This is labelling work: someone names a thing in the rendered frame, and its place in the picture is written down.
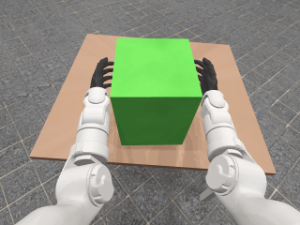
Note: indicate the table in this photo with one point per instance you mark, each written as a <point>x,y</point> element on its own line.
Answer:
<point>60,129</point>

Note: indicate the robot right upper arm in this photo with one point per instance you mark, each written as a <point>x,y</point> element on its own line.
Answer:
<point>240,186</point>

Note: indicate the robot left upper arm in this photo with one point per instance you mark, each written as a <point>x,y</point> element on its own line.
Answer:
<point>80,193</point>

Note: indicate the right robot hand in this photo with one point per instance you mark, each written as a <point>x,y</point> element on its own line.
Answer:
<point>208,80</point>

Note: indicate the robot right forearm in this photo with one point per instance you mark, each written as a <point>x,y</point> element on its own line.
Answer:
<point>218,128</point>

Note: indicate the carton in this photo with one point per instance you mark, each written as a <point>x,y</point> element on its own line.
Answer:
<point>155,90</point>

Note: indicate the left robot hand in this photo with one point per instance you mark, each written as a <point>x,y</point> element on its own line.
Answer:
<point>97,78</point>

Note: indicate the robot left forearm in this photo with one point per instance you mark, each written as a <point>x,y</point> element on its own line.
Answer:
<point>92,132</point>

